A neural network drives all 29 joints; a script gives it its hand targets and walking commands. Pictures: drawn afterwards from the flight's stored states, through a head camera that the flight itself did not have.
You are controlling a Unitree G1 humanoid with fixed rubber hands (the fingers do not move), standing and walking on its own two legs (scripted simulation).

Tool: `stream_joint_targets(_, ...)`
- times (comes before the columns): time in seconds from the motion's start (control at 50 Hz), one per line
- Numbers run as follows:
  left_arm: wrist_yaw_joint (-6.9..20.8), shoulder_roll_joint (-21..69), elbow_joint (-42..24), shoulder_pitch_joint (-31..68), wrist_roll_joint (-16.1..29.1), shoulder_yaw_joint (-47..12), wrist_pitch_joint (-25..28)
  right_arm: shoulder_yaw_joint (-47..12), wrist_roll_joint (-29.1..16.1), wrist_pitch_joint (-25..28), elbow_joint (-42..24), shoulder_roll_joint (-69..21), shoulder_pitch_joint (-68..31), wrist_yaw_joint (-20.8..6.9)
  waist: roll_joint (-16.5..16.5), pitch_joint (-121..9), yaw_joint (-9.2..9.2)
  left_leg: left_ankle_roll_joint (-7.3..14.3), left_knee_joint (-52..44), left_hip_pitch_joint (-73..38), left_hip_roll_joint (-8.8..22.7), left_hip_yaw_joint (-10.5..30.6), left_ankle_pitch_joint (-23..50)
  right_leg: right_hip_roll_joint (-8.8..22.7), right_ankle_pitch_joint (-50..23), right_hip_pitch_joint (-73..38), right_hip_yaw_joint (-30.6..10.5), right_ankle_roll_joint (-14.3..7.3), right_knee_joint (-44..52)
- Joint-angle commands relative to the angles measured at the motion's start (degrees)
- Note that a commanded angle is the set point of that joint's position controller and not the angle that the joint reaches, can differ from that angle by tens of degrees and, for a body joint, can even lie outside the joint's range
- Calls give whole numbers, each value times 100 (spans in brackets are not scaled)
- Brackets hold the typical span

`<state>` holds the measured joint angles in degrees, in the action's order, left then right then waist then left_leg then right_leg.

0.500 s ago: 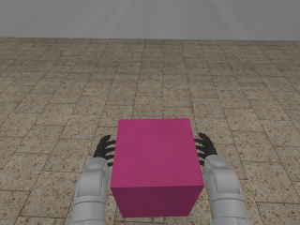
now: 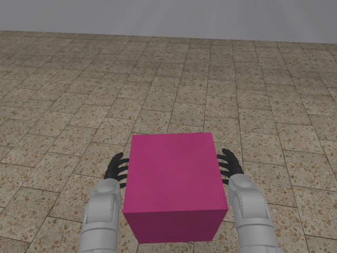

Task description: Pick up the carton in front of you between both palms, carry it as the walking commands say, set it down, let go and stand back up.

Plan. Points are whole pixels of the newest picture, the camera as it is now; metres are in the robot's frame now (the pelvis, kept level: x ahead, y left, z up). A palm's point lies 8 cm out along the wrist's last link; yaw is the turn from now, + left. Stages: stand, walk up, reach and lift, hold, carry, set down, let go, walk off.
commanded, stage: hold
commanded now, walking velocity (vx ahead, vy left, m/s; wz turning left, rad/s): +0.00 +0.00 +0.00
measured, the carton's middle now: (173, 190) +0.30 +0.01 -0.05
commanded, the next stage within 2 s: set down in 0.22 s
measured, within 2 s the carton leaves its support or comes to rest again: neither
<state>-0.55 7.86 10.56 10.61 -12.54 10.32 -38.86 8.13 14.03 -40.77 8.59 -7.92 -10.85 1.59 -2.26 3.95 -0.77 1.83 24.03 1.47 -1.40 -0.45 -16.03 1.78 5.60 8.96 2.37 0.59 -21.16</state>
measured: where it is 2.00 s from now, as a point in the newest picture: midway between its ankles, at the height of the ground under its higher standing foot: outside the picture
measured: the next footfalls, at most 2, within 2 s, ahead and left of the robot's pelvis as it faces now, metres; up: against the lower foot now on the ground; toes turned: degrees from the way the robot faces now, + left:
none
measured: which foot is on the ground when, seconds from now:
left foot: down 0.00-1.00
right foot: down 0.00-1.00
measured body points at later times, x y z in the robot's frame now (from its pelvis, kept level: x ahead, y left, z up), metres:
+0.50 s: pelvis -0.02 -0.05 -0.01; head -0.03 -0.07 +0.44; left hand +0.30 +0.13 +0.01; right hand +0.32 -0.18 +0.01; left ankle -0.02 +0.10 -0.74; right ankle +0.07 -0.13 -0.74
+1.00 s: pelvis -0.05 -0.02 -0.12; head +0.17 -0.04 +0.28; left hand +0.37 +0.12 -0.19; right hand +0.36 -0.18 -0.20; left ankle -0.02 +0.10 -0.74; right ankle +0.07 -0.13 -0.74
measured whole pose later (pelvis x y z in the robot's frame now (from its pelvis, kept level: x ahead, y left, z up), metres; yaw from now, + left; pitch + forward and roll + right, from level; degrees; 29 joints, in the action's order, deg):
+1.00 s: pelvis -0.05 -0.02 -0.12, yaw +4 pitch +31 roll +1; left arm -3.2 5.2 35.1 37.3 -8.7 19.0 -7.5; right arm 20.9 11.4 -9.6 28.3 -4.8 -33.8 2.6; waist -3.6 -3.7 2.5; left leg 0.0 69.0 72.5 -4.3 1.8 -27.4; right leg 0.4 16.1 79.0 -0.8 -0.4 -64.1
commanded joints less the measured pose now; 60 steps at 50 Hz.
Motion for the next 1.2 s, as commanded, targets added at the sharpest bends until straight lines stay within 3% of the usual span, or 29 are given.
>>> stream_joint_targets(0.0, 1245, 4909, -341, 2814, 1269, -3075, 230, -2787, -1109, 236, -331, -4973, -2172, -1121, 12, -1309, 304, -12, -774, 1586, -44, 847, 1023, -709, -714, -2098, -627, -183, -255)
stream_joint_targets(0.1, 1257, 5007, -57, 2808, 1119, -2829, 264, -2877, -1182, 205, -256, -5076, -2459, -1219, -9, -1129, 132, 136, -952, 2270, -1, 875, 146, -664, -476, -2588, -624, -129, -335)
stream_joint_targets(0.22, 1312, 5179, 71, 2929, 1038, -2710, 323, -2998, -1290, 202, -218, -5240, -2755, -1342, 84, -1227, 29, 259, -889, 2425, -37, 829, -219, -569, -155, -2729, -738, -87, -306)
stream_joint_targets(0.3, 1470, 4982, 514, 3501, 802, -2291, 464, -2729, -1249, 258, 261, -5504, -3234, -1347, 211, -1140, -67, 325, -622, 2550, -104, 726, -543, -452, 737, -2532, -960, -31, -221)
stream_joint_targets(0.38, 1695, 4828, 1543, 4438, 394, -1519, 778, -1928, -962, 458, 1261, -5747, -3983, -1331, 370, -1114, 12, 328, -141, 2515, -174, 614, -794, -300, 1865, -2002, -1265, 34, -114)
stream_joint_targets(0.44, 1713, 4513, 2299, 4952, -59, -729, 1089, -1059, -507, 693, 2063, -5540, -4420, -1212, 439, -1019, 60, 313, 239, 2618, -228, 585, -837, -226, 2286, -1567, -1408, 71, -155)
stream_joint_targets(0.52, 1459, 3798, 2889, 4846, -788, 400, 1397, 161, 210, 1071, 2646, -4580, -4412, -941, 347, -777, 84, 276, 646, 3183, -280, 593, -762, -290, 2035, -923, -1329, 49, -578)
stream_joint_targets(0.58, 1326, 3342, 3027, 4739, -972, 737, 1720, 580, 487, 1495, 2738, -3920, -4300, -807, 274, -1037, 183, 200, 1062, 3799, -340, 594, -606, -387, 1539, -393, -1273, 12, -1062)
stream_joint_targets(0.66, 1263, 3357, 2959, 4811, -775, 398, 2346, 301, 435, 2209, 2614, -3819, -4357, -699, 216, -1844, 252, 118, 1554, 4712, -489, 587, -289, -512, 468, 47, -1187, -75, -1780)
stream_joint_targets(0.76, 1205, 3956, 2942, 5075, -214, -632, 3187, -688, 109, 3095, 2502, -4282, -4781, -729, 170, -3541, 232, -11, 2329, 5944, -672, 461, -28, -654, -754, 393, -970, -94, -2933)
stream_joint_targets(0.88, 877, 4604, 2318, 5539, 598, -2125, 3532, -2068, -591, 3433, 1845, -4602, -5295, -769, 246, -6413, 366, -222, 3314, 6680, -851, 410, 486, -751, -1845, 656, -790, -72, -4196)
stream_joint_targets(0.96, 664, 4810, 2177, 5622, 834, -2402, 3332, -2104, -719, 3276, 1864, -4433, -5270, -904, 107, -6537, 542, -296, 3725, 6799, -859, 403, 282, -855, -1110, 2054, -546, -49, -4577)
stream_joint_targets(1.04, 631, 5000, 2494, 5792, 736, -2151, 3031, -1725, -623, 2998, 2244, -4329, -5461, -1129, -21, -5774, 639, -315, 3898, 7223, -841, 428, -377, -895, -135, 3474, -338, -70, -4826)
stream_joint_targets(1.18, 588, 4977, 2902, 6282, 512, -1542, 2868, -1102, -461, 2793, 2732, -4199, -5934, -1410, -6, -5661, 733, -319, 4493, 7892, -929, 391, -405, -891, 12, 4721, -233, -79, -5402)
